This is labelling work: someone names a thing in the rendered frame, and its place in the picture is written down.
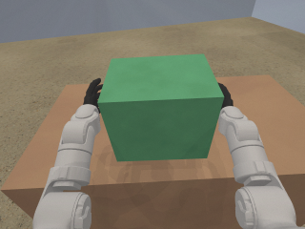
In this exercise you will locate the right robot hand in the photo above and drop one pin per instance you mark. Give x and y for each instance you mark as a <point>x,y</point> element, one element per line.
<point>227,96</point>

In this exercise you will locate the pedestal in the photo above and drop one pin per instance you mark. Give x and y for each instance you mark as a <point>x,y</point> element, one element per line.
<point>193,193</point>

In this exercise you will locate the robot left forearm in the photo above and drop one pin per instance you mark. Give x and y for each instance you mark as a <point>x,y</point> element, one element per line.
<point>71,169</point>

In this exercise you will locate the left robot hand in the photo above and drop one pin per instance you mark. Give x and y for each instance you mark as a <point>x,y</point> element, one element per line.
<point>92,93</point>

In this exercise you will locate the robot right forearm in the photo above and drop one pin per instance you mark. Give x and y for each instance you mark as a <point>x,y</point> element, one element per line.
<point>251,165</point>

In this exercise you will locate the carton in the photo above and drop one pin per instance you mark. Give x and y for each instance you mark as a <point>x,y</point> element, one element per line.
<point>160,107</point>

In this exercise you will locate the robot right upper arm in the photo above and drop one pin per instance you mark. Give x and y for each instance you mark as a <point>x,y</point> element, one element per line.
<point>264,207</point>

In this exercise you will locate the robot left upper arm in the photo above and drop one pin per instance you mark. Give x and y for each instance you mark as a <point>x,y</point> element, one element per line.
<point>64,210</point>

